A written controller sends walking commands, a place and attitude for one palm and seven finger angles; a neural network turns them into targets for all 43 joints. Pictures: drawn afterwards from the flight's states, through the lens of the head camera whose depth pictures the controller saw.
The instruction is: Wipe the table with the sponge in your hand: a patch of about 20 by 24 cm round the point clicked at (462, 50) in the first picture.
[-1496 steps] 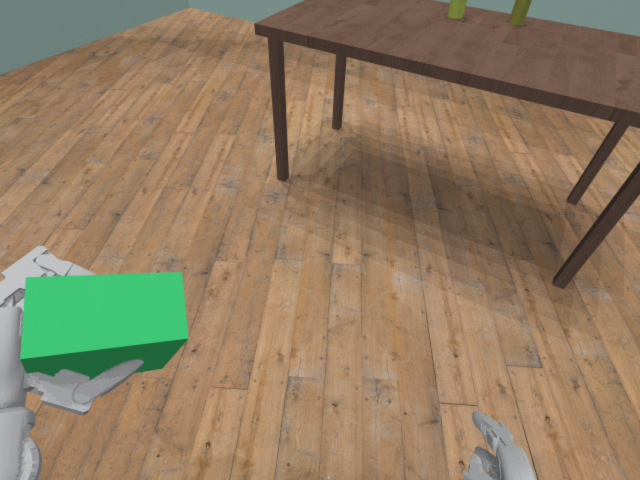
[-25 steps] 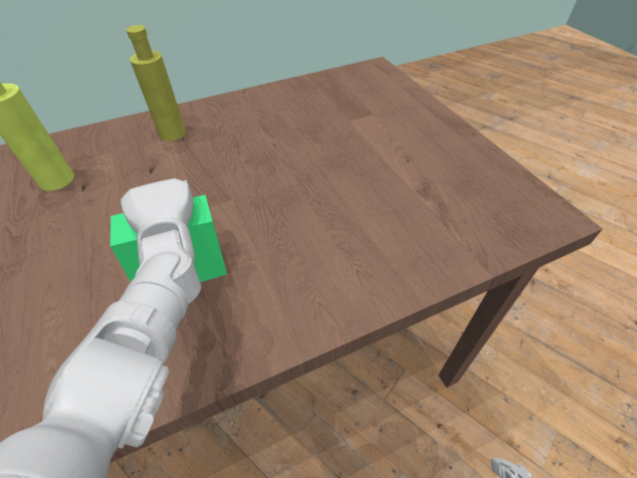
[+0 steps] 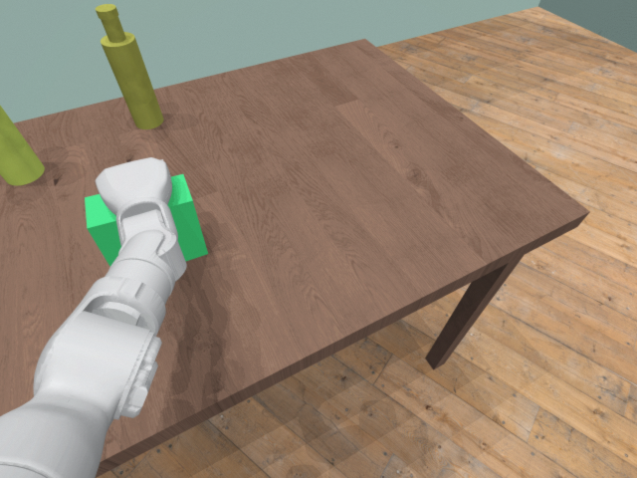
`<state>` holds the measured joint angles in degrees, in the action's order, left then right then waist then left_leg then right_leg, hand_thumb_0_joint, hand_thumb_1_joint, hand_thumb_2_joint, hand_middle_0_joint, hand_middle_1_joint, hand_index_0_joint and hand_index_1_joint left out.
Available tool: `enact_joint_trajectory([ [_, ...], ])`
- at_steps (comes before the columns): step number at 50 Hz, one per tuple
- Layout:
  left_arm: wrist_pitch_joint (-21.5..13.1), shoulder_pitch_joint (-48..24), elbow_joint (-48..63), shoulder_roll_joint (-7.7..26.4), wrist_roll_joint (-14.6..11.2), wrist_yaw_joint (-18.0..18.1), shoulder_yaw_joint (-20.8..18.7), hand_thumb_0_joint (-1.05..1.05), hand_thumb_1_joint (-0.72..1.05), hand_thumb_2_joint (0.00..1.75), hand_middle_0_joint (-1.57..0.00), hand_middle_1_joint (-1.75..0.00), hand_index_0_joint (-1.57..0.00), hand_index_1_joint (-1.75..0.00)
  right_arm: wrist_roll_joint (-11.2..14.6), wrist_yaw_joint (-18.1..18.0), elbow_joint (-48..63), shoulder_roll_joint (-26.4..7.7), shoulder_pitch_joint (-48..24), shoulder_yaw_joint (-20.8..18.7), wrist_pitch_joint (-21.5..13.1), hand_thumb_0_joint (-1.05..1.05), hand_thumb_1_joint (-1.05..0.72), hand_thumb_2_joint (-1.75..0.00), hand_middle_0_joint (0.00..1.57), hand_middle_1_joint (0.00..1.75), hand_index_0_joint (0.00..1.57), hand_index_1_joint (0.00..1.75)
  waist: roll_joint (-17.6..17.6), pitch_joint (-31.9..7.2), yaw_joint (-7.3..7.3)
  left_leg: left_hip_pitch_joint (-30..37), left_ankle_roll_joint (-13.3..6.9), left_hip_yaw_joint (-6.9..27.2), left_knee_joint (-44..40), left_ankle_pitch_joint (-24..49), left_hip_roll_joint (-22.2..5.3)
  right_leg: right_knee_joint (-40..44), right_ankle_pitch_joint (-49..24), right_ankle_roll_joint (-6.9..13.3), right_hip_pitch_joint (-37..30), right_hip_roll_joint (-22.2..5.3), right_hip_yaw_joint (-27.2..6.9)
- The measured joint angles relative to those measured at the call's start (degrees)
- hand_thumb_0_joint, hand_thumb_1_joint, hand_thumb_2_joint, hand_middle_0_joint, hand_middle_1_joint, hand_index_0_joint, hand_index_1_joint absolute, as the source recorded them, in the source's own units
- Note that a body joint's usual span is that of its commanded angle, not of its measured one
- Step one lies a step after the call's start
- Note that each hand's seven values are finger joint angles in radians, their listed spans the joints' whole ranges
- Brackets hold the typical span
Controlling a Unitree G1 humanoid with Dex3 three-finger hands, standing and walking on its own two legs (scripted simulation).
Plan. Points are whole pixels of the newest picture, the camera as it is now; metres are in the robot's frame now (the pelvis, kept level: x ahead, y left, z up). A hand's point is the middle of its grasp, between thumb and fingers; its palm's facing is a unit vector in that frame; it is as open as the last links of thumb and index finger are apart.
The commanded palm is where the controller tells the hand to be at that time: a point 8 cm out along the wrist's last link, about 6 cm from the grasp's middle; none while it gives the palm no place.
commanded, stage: wipe back along the third lane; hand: left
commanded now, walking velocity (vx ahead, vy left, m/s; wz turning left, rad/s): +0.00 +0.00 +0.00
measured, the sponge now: (155, 237) +0.45 +0.24 +0.03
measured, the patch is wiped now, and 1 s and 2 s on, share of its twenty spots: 1.00 1.00 1.00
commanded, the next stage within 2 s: none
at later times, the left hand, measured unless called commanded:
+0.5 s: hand (151, 233) +0.42 +0.22 +0.07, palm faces +0.00 -0.03 -1.00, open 10.0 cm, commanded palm +0.38 +0.19 +0.10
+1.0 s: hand (166, 263) +0.37 +0.19 +0.07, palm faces +0.03 -0.06 -1.00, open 10.0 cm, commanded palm +0.32 +0.17 +0.10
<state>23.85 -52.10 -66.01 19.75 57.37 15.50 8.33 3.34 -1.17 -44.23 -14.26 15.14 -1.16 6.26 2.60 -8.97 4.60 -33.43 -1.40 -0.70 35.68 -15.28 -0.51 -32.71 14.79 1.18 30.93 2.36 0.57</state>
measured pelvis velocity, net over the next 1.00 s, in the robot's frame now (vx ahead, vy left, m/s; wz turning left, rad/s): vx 0.03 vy -0.01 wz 0.03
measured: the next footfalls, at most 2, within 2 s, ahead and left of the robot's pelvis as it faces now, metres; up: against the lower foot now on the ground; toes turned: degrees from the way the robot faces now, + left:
none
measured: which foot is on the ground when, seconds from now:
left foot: down 0.00-1.00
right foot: down 0.00-1.00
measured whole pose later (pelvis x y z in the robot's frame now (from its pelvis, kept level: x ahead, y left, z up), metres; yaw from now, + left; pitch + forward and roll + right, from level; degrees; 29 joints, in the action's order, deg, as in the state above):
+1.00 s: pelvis +0.03 -0.01 +0.01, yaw +2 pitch +4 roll +0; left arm 37.0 -22.0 -24.4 12.1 56.4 10.6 22.4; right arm 5.4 1.7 -37.6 -13.8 1.9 1.5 13.6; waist 3.4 -7.9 -3.3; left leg -17.9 -1.0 0.1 30.8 -16.8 0.8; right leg -29.8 17.8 1.7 15.9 1.2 1.2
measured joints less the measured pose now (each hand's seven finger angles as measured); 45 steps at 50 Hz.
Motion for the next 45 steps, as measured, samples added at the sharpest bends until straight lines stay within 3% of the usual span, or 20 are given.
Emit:
enact_joint_trajectory([
  [11,2.2,6.3,6.8,-2.5,-2.0,1.4,2.7,0.0,-0.51,1.07,-0.74,-1.36,-0.76,-1.35,0.8,0.5,-0.1,0.4,-1.3,0.1,1.3,0.01,-0.9,-0.9,0.2,0.3,0.2,0.3,0.0,-0.2,-1.84,4.8,-0.3,-0.4,-2.5,-0.2,0.3,2.7,0.0,-0.3,-4.8,-0.3,-0.4],
  [29,9.9,17.7,24.4,-8.1,-2.0,-2.6,10.7,0.0,-0.5,1.07,-0.73,-1.36,-0.75,-1.36,1.4,1.0,5.2,0.7,-11.9,1.4,5.1,0.01,-0.9,-0.9,0.2,0.3,0.2,0.3,0.0,-0.2,-6.9,12.1,-0.4,0.9,-4.9,-1.2,1.6,4.5,2.0,-0.3,-12.4,-1.5,0.8],
  [38,11.6,23.3,33.0,-8.3,-1.2,-4.1,13.5,0.0,-0.49,1.07,-0.72,-1.37,-0.74,-1.36,1.6,2.2,6.6,0.7,-13.7,2.0,6.6,0.01,-0.9,-0.9,0.2,0.3,0.2,0.3,0.2,0.2,-8.04,13.8,-0.1,1.4,-4.6,-2.0,1.7,3.8,3.0,0.0,-14.1,-1.5,1.2],
  [45,12.9,27.0,38.1,-8.1,-1.1,-4.7,14.1,0.0,-0.49,1.07,-0.72,-1.37,-0.74,-1.36,1.9,2.6,6.6,0.6,-13.7,2.5,7.2,0.01,-0.9,-0.9,0.2,0.3,0.2,0.3,0.6,0.8,-8.12,14.9,0.2,1.1,-4.7,-1.9,1.5,3.2,3.2,0.3,-14.8,-1.3,1.0],
])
